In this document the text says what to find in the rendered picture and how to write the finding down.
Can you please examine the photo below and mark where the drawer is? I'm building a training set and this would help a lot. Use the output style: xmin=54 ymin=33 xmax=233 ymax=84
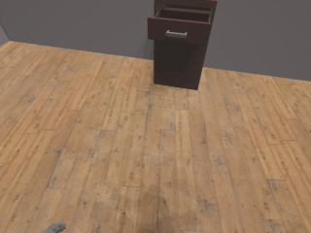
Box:
xmin=147 ymin=9 xmax=211 ymax=46

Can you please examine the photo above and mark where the handle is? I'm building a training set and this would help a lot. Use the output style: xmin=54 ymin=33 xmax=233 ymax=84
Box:
xmin=165 ymin=30 xmax=188 ymax=39

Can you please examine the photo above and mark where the cabinet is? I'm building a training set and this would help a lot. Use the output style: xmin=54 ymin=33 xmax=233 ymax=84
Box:
xmin=154 ymin=0 xmax=218 ymax=90

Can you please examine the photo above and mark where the robot left hand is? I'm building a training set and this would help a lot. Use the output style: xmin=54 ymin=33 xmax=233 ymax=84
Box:
xmin=41 ymin=222 xmax=66 ymax=233

